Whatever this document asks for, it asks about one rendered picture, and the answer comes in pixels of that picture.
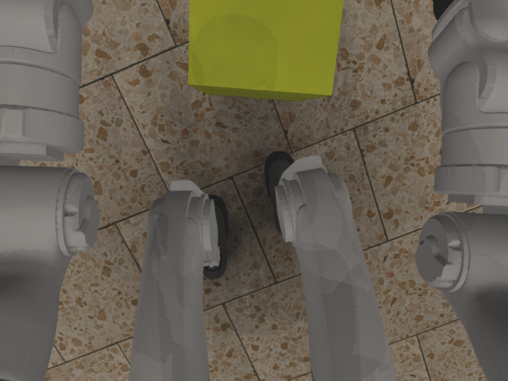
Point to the robot left forearm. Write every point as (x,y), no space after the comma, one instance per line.
(40,75)

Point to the right robot upper arm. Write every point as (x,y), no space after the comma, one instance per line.
(465,255)

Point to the robot right forearm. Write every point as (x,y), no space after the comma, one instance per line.
(469,54)

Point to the left robot upper arm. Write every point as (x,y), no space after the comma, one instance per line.
(47,215)

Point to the right robot thigh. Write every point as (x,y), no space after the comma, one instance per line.
(347,338)

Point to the carton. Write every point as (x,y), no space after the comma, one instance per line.
(272,49)

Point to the robot right hand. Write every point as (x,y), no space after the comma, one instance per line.
(439,6)

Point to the right robot shin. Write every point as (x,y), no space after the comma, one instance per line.
(313,162)

